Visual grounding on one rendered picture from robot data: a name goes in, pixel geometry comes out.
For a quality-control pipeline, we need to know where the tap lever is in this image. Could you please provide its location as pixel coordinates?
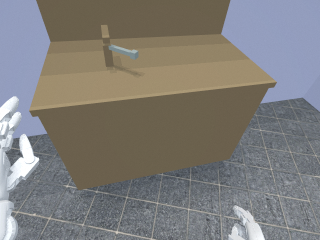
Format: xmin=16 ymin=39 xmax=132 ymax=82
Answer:
xmin=108 ymin=44 xmax=139 ymax=60

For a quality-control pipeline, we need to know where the counter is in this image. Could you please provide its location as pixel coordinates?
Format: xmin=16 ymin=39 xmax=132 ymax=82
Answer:
xmin=29 ymin=0 xmax=277 ymax=190

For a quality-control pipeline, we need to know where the robot right hand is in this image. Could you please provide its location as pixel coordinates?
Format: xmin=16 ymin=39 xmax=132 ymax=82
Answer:
xmin=228 ymin=205 xmax=265 ymax=240

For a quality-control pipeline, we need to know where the left robot forearm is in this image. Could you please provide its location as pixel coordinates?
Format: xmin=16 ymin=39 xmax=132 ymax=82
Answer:
xmin=0 ymin=200 xmax=18 ymax=240

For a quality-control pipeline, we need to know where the robot left hand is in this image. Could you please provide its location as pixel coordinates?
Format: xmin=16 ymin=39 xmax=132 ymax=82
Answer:
xmin=0 ymin=96 xmax=40 ymax=201

